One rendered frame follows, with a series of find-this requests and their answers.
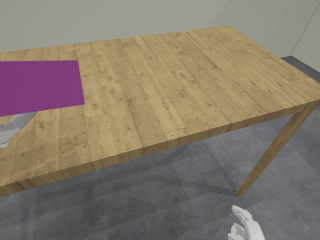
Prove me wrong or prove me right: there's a robot right hand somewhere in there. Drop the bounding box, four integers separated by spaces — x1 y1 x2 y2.
228 205 265 240

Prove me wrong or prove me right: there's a table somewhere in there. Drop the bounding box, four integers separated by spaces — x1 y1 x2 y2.
0 25 320 198

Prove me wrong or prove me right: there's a sponge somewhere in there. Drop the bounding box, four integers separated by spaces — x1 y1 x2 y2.
0 60 85 117

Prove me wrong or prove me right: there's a robot left hand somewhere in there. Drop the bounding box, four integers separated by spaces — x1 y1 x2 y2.
0 111 38 148

